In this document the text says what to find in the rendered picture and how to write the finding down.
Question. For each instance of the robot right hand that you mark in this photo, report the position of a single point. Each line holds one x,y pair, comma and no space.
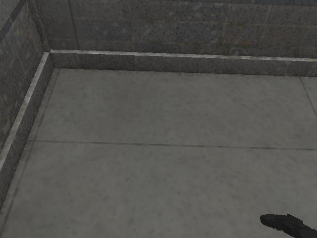
289,225

